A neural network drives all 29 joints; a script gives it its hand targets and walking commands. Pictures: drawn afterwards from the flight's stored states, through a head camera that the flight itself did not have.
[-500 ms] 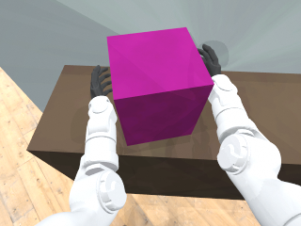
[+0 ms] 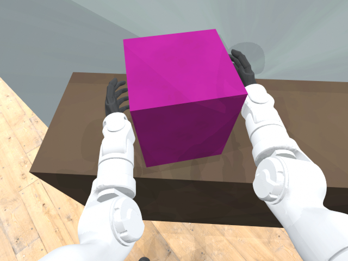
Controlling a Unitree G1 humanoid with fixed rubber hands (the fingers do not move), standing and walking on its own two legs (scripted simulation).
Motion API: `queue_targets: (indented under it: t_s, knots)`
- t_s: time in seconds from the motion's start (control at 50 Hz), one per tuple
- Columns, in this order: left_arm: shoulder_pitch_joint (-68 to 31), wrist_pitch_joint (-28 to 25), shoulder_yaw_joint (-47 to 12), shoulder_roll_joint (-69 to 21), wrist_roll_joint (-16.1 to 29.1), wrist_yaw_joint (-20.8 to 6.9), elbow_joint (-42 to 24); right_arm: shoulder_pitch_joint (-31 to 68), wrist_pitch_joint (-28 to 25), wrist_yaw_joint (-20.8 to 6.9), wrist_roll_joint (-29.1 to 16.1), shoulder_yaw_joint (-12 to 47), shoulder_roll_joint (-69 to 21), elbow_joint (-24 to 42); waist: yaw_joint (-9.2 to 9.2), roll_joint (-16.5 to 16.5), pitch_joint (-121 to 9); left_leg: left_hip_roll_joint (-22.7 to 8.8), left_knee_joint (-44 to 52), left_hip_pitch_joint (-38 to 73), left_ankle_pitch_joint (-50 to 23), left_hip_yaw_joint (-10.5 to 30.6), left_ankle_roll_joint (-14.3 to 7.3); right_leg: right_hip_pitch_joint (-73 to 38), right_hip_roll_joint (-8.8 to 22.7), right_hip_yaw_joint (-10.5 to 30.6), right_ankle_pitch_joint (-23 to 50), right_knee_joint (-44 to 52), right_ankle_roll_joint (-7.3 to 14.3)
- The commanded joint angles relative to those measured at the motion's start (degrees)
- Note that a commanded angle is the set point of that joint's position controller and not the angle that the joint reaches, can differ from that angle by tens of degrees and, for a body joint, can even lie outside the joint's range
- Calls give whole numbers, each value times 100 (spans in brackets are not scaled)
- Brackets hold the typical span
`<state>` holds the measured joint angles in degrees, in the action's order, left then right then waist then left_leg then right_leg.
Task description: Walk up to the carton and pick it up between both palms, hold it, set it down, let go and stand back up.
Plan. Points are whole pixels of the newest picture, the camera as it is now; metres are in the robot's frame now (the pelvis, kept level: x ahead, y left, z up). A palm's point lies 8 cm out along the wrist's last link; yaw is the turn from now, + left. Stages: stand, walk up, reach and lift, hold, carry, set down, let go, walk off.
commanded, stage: set down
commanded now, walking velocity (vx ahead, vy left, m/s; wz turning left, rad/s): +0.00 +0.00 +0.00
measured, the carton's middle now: (178, 103) +0.46 +0.03 +0.06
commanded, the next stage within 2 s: none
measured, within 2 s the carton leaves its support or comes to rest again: neither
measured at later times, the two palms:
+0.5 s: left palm (117, 116) +0.40 +0.17 +0.06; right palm (246, 97) +0.47 -0.14 +0.08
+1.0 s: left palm (117, 151) +0.32 +0.16 +0.05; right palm (272, 118) +0.40 -0.18 +0.09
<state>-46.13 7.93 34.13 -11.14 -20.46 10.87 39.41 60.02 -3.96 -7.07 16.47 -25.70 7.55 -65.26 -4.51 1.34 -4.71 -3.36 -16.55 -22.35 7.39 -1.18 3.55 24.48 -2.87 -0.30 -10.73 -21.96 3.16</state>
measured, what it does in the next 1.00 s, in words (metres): shifts its weight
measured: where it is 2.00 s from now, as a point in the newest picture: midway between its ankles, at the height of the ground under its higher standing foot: outside the picture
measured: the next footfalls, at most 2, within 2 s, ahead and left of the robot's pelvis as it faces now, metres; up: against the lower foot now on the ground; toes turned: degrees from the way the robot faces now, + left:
none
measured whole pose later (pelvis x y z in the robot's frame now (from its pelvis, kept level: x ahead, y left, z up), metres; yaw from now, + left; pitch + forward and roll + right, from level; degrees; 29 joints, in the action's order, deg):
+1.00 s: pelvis -0.06 +0.00 -0.01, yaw -1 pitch +14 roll +0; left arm -38.6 3.5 15.4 -6.6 -7.2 17.0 47.1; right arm 57.1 -6.0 -7.1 -16.7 10.3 22.2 -76.0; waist -7.5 -1.0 -8.5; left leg -5.4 -21.8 -30.4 5.0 -1.2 4.2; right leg 30.5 -4.9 -0.3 -5.3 -22.0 4.1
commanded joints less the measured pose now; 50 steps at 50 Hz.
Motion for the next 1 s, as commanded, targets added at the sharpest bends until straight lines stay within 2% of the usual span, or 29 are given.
queue_targets:
  t_s: [0.0, 0.02, 0.08, 0.16, 0.18, 0.24, 0.26, 0.3, 0.32, 0.36, 0.38, 0.42, 0.44, 0.48, 0.5, 0.54, 0.56, 0.62, 0.68, 0.7, 0.76, 0.8, 0.82, 0.86, 0.88, 0.9, 0.94, 0.96, 0.98]
  knots:
    - [-2760, -374, -1748, 459, 784, 474, -242, 2663, -101, 101, -1581, 1407, 859, -228, -572, 61, -3646, 194, -809, 985, -2433, -651, -166, -913, -92, -220, 3379, -228, -367]
    - [-2856, -382, -1861, 456, 896, 519, -245, 2755, -117, 153, -1737, 1492, 961, -278, -551, 25, -3787, 164, -850, 1035, -2468, -616, -128, -779, -144, -222, 3191, -195, -308]
    - [-3040, -419, -2064, 483, 1267, 631, 22, 3150, -184, 276, -2326, 1929, 1130, -173, -677, 20, -3856, 128, -944, 921, -2314, -531, -59, -648, -178, -126, 3019, -155, -239]
    - [-3142, -554, -2147, 709, 1602, 690, 556, 3573, -374, 411, -2762, 2285, 1509, 207, -800, 235, -4229, 107, -1058, 636, -2231, -453, -25, -821, -227, -66, 3053, -211, -211]
    - [-3222, -584, -2215, 758, 1699, 716, 597, 3666, -410, 417, -2847, 2319, 1613, 263, -796, 220, -4309, 85, -1077, 637, -2174, -428, -12, -687, -243, -78, 2813, -183, -184]
    - [-3321, -659, -2398, 791, 1833, 783, 448, 3660, -432, 438, -2995, 2371, 1973, 104, -731, -7, -4732, 18, -1180, 901, -2422, -335, 87, -402, -337, -129, 2470, -153, -72]
    - [-3309, -686, -2443, 797, 1885, 806, 398, 3675, -445, 433, -3069, 2432, 2038, 119, -784, -71, -4815, -15, -1237, 1014, -2569, -318, 125, -294, -355, -144, 2378, -117, -22]
    - [-3140, -698, -2504, 747, 1869, 821, 193, 3486, -447, 411, -3104, 2426, 2151, -36, -743, -231, -4943, -48, -1311, 1291, -2853, -257, 195, -143, -401, -176, 2385, -111, 24]
    - [-2980, -673, -2627, 659, 1904, 835, 28, 3346, -473, 381, -3157, 2390, 2279, -6, -643, -251, -5058, -85, -1347, 1463, -3046, -185, 208, -65, -454, -231, 2422, -89, 56]
    - [-2737, -613, -2678, 626, 1935, 827, -51, 3246, -467, 345, -3214, 2437, 2418, -77, -700, -251, -4931, -100, -1385, 1533, -3155, -176, 237, 0, -459, -205, 2467, -26, 113]
    - [-2670, -594, -2723, 617, 1918, 824, -198, 3109, -473, 334, -3253, 2445, 2442, -170, -633, -303, -5017, -103, -1396, 1566, -3211, -176, 237, -90, -462, -198, 2505, 8, 149]
    - [-2524, -539, -2651, 599, 1863, 797, -266, 3111, -484, 331, -3319, 2595, 2484, -139, -710, -262, -4898, -64, -1367, 1397, -3246, -181, 205, -361, -455, -163, 2870, -86, 89]
    - [-2466, -537, -2688, 605, 1873, 781, -251, 3060, -505, 331, -3334, 2629, 2488, -168, -643, -274, -4863, -28, -1369, 1364, -3191, -195, 201, -450, -433, -151, 2948, -122, 42]
    - [-2247, -514, -2667, 638, 1894, 726, -370, 2936, -526, 323, -3505, 2863, 2487, -107, -709, -144, -4659, 31, -1298, 1154, -3085, -225, 142, -929, -371, -68, 3415, -211, -23]
    - [-2052, -533, -2617, 626, 1864, 699, -494, 2791, -592, 320, -3516, 2882, 2554, -78, -666, -147, -4686, 57, -1252, 1035, -3090, -223, 124, -1203, -363, -57, 3741, -297, -52]
    - [-1790, -551, -2554, 667, 1825, 638, -565, 2555, -647, 309, -3619, 3074, 2519, -100, -636, 9, -4606, 112, -1200, 824, -3150, -252, 48, -1702, -318, 23, 4379, -398, -149]
    - [-1734, -598, -2508, 751, 1816, 621, -570, 2529, -688, 305, -3649, 3178, 2529, -57, -685, 16, -4633, 141, -1184, 593, -3075, -256, 33, -1916, -283, 60, 4541, -486, -184]
    - [-1454, -672, -2504, 754, 1883, 532, -754, 2356, -806, 260, -3801, 3361, 2512, 113, -634, 281, -4521, 190, -986, 251, -2811, -273, -72, -2458, -202, 106, 5130, -577, -326]
    - [-1338, -811, -2405, 913, 1938, 473, -783, 2188, -818, 199, -3916, 3534, 2506, 85, -671, 603, -4305, 240, -712, -146, -2218, -351, -172, -2988, -114, 179, 4980, -587, -474]
    - [-1274, -828, -2404, 879, 1891, 464, -859, 2046, -822, 179, -3954, 3561, 2477, -25, -623, 565, -4180, 227, -642, -70, -2146, -350, -188, -2985, -112, 186, 4819, -553, -481]
    - [-1291, -925, -2448, 917, 1899, 505, -871, 1869, -768, 89, -3987, 3565, 2496, -107, -623, 503, -3935, 232, -566, -87, -1621, -353, -228, -2733, -102, 220, 3627, -363, -420]
    - [-1342, -943, -2470, 895, 1910, 540, -938, 1718, -708, 42, -4017, 3636, 2417, -95, -591, 605, -3713, 238, -575, -235, -1400, -349, -270, -2721, -60, 330, 3026, -307, -408]
    - [-1419, -978, -2470, 890, 1904, 587, -1000, 1785, -692, 12, -4022, 3583, 2435, -94, -660, 537, -3735, 239, -544, -231, -1256, -357, -263, -2631, -44, 342, 2641, -263, -394]
    - [-1505, -945, -2517, 915, 1983, 638, -960, 1709, -587, -27, -3996, 3540, 2439, -123, -612, 598, -3470, 230, -538, -205, -904, -330, -281, -2352, -71, 363, 1835, -167, -353]
    - [-1673, -958, -2500, 992, 1988, 705, -888, 1944, -570, -54, -3958, 3470, 2488, -12, -719, 582, -3414, 217, -527, -268, -571, -311, -272, -2161, -64, 377, 1219, -104, -324]
    - [-1463, -903, -2587, 938, 2003, 738, -962, 1683, -518, -70, -3966, 3445, 2476, 27, -625, 564, -3382, 208, -530, -86, -553, -278, -272, -2094, -92, 338, 971, -48, -268]
    - [-1514, -828, -2704, 904, 2072, 813, -1113, 1678, -480, -90, -3956, 3344, 2465, 144, -591, 520, -3274, 215, -558, -115, -307, -246, -287, -1914, -50, 405, 355, 3, -237]
    - [-1561, -809, -2711, 915, 2069, 862, -1138, 1780, -457, -131, -3942, 3290, 2539, 275, -657, 571, -3167, 192, -544, -41, -202, -207, -313, -1768, -83, 370, 23, 40, -221]
    - [-1618, -738, -2790, 891, 2125, 909, -1236, 1779, -416, -159, -3927, 3148, 2617, 344, -579, 574, -3241, 176, -553, 43, -86, -163, -308, -1634, -124, 326, -273, 52, -183]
